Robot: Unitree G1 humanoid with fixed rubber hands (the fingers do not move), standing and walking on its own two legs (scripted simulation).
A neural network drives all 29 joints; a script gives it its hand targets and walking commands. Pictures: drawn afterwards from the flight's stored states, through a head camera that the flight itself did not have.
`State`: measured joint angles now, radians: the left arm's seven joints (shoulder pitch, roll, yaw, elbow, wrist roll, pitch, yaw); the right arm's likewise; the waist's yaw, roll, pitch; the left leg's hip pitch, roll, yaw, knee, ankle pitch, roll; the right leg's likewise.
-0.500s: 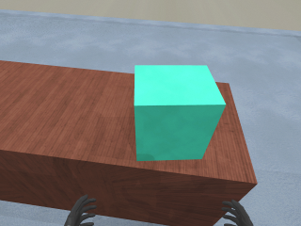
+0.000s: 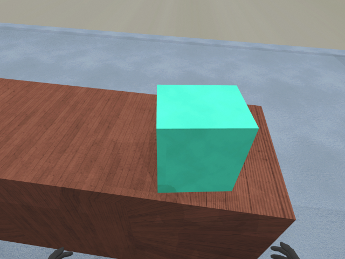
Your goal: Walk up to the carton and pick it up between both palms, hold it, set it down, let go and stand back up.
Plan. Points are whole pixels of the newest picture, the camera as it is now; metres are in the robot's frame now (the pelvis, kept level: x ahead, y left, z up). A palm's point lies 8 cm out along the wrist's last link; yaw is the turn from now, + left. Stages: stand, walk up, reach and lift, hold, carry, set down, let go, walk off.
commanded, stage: stand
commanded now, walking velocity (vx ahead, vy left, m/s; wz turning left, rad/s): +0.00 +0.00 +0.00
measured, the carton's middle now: (196, 140) +0.48 -0.03 +0.02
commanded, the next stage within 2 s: none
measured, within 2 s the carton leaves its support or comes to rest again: neither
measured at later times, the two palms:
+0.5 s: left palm out of the picture +0.06 +0.30 -0.10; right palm out of the picture +0.12 -0.26 -0.08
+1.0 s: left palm out of the picture +0.03 +0.30 -0.10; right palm out of the picture +0.09 -0.26 -0.09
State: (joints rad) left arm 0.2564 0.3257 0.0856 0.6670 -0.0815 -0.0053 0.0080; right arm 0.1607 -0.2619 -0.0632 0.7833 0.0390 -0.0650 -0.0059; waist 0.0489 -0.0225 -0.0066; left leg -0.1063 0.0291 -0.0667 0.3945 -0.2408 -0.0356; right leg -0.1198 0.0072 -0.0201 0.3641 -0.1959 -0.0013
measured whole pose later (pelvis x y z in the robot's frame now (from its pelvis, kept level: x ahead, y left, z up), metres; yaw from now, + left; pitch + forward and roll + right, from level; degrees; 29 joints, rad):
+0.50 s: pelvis -0.02 +0.01 +0.00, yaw +0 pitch -4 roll -1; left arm 0.28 0.33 0.07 0.77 -0.08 -0.02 0.00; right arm 0.20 -0.26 -0.06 0.79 0.04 -0.04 0.00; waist 0.05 -0.02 0.00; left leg -0.11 0.02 -0.07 0.39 -0.22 -0.03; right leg -0.12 -0.01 -0.02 0.36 -0.18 0.01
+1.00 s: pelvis -0.03 +0.01 +0.00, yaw +0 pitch -5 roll +0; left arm 0.28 0.33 0.07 0.82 -0.08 -0.02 0.00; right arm 0.20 -0.27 -0.06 0.85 0.04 -0.04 0.00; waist 0.05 -0.01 0.03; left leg -0.11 0.01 -0.07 0.39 -0.20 -0.03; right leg -0.12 -0.01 -0.02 0.36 -0.16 0.01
